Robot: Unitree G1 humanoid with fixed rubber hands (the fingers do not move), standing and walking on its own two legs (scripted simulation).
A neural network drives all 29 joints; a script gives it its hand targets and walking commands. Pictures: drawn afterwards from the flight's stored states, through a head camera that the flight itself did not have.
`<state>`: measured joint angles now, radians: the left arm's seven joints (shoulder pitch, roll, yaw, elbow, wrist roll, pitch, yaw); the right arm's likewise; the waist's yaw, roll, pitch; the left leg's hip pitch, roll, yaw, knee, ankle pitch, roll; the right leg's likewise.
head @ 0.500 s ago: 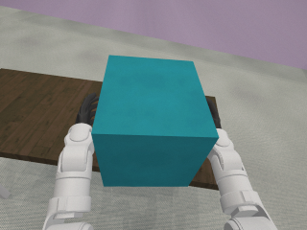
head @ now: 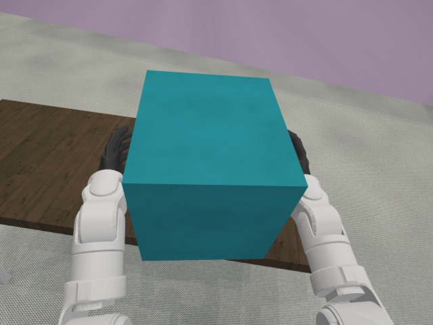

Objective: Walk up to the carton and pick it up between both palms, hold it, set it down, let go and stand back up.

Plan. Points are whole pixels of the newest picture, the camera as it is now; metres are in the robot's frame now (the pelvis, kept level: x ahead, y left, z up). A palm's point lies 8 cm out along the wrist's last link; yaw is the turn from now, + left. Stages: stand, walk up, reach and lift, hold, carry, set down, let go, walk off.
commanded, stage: reach and lift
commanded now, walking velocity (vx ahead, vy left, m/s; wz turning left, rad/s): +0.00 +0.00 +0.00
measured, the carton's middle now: (207, 167) +0.39 +0.00 +0.12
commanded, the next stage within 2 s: hold in 0.36 s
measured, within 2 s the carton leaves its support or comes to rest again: neither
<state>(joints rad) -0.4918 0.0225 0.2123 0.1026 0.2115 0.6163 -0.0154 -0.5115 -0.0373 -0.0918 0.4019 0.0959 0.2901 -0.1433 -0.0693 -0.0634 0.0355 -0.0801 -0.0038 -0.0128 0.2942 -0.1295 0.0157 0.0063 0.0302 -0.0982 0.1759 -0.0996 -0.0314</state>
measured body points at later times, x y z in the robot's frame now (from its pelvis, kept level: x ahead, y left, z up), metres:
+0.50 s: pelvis -0.01 +0.00 +0.00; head -0.02 +0.03 +0.45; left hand +0.37 +0.17 +0.16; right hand +0.37 -0.16 +0.16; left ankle +0.03 +0.11 -0.75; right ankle +0.01 -0.10 -0.75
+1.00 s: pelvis -0.01 +0.00 +0.00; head -0.03 +0.03 +0.45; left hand +0.36 +0.17 +0.17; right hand +0.36 -0.16 +0.16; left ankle +0.03 +0.11 -0.75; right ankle +0.01 -0.10 -0.75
